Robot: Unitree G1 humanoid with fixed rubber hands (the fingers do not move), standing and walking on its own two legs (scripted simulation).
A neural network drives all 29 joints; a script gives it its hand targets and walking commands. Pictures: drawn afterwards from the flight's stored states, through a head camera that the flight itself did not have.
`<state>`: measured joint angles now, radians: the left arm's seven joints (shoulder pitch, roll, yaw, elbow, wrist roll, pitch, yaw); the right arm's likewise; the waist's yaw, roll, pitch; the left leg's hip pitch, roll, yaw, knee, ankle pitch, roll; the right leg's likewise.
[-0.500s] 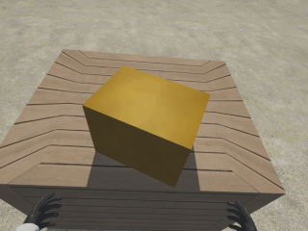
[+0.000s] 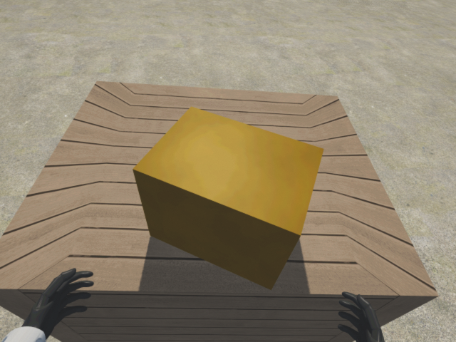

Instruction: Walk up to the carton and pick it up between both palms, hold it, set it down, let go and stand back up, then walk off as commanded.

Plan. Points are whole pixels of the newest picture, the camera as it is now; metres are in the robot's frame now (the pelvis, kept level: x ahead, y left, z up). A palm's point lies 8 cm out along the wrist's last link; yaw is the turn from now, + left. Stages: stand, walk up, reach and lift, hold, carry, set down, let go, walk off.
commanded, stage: reach and lift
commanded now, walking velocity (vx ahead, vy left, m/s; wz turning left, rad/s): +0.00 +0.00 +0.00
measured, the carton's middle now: (230, 195) +0.42 +0.02 -0.01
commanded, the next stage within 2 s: none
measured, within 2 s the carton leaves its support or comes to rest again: neither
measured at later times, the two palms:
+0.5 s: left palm (25, 308) +0.17 +0.32 +0.00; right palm (352, 340) +0.15 -0.17 +0.00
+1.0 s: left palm (21, 281) +0.20 +0.33 +0.03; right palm (351, 314) +0.18 -0.17 +0.02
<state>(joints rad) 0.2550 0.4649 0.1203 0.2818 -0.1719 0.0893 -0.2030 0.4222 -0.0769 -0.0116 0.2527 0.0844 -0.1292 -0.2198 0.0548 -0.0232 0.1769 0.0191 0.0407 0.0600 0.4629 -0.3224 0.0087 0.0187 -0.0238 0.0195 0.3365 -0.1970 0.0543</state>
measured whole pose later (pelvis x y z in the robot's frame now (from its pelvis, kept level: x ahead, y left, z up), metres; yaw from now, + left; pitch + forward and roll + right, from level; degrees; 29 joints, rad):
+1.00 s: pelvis +0.01 +0.01 -0.01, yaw +1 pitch -12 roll -3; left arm 0.23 0.66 0.11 0.07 -0.33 0.03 -0.29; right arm 0.45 -0.06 0.09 0.02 0.19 -0.18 -0.41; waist 0.10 -0.03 0.22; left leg 0.06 0.05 0.05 0.53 -0.39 0.02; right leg 0.08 -0.02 0.00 0.35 -0.23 0.06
